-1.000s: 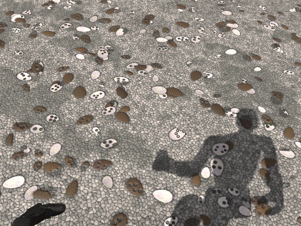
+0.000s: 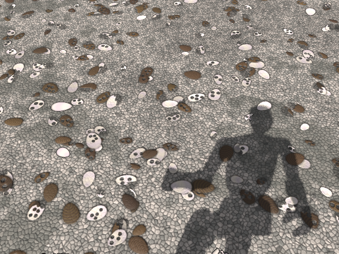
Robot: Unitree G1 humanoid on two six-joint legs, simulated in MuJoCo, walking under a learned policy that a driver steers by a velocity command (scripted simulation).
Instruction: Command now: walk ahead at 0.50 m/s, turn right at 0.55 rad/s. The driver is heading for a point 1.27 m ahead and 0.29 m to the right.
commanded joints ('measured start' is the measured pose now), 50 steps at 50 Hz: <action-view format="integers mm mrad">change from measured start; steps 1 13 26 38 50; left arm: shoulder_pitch -47 130 266 158 -34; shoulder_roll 83 144 161 59 89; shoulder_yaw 25 50 63 14 14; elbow -96 -83 -27 -89 -147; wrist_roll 3 14 -6 15 3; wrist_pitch -7 -45 -13 -35 -61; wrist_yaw -11 38 72 51 16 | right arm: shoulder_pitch -48 -124 -315 -76 31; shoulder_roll -203 -117 -120 -97 -195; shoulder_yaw -49 -2 -2 5 -11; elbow -55 -157 -221 -104 -11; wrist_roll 17 -24 -1 -9 22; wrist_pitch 6 -33 -59 -38 10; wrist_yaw -7 3 34 25 14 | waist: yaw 55 63 103 68 63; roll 109 7 -89 114 129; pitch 25 -75 -37 -23 -14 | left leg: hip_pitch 0 -678 -442 -189 -88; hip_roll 288 100 -20 206 230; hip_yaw -58 -317 -312 -501 -335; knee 46 792 206 -80 42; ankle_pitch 709 24 272 251 557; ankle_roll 152 7 38 266 184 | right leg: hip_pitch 60 444 496 -33 223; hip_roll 49 -87 -36 5 76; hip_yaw -62 377 437 90 -7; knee -34 -451 -268 322 -188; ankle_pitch -109 82 -37 -242 -34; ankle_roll -54 -281 -147 24 -31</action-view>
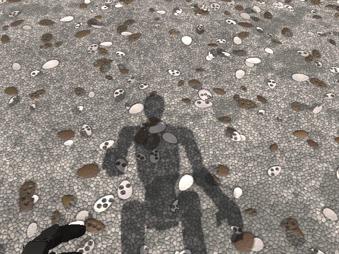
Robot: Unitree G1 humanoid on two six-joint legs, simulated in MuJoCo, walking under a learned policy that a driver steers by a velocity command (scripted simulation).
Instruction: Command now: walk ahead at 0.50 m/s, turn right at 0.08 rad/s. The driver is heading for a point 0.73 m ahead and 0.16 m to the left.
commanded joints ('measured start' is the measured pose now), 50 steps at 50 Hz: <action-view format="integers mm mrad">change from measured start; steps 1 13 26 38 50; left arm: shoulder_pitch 117 201 347 255 -35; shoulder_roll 144 151 217 94 110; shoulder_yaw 61 58 77 40 39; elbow -31 62 192 126 47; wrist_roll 7 17 -5 8 20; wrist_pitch -15 -36 11 4 -45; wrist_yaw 4 14 43 43 3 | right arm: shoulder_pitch -42 -169 -384 -192 -29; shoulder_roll -178 -65 -90 -115 -160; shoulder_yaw -35 0 1 -17 -38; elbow -46 -128 -209 -112 -23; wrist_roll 6 -26 -18 -33 -9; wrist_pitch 2 -3 -33 -39 11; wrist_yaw -10 -8 39 15 -29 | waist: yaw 155 103 135 135 73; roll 100 -39 -54 115 114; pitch -74 -10 4 -17 15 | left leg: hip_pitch -67 -691 -527 -223 -49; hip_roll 214 156 41 246 218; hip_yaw -84 -87 -20 -249 -197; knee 156 698 220 -137 32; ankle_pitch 695 183 267 293 493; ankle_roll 137 -11 79 277 173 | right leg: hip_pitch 294 365 609 -83 35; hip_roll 54 -169 -204 -103 7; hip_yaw -54 177 86 49 32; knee -71 -400 -232 500 -69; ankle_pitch -14 72 344 -170 108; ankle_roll -56 -223 -125 42 30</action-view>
